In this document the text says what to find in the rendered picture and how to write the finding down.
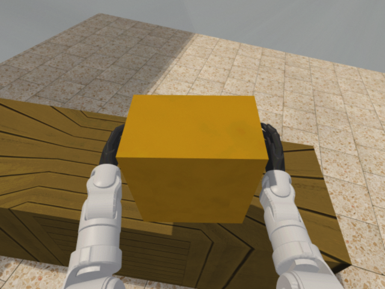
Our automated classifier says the carton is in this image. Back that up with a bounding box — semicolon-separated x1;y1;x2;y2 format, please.
116;95;269;223

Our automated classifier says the pedestal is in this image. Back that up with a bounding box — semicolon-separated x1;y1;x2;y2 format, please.
0;98;352;289

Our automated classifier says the left robot upper arm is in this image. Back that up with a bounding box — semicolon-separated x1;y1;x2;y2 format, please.
66;276;126;289

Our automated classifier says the right robot hand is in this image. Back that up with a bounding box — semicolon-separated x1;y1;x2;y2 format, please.
260;123;285;172

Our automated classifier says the right robot forearm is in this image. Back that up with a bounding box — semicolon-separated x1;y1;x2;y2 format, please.
259;170;344;289

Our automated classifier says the left robot forearm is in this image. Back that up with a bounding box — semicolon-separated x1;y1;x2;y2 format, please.
62;164;122;289

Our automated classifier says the left robot hand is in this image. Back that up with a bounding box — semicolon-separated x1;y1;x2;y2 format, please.
99;124;125;166

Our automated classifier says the right robot upper arm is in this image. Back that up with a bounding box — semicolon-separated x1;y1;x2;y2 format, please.
276;270;343;289

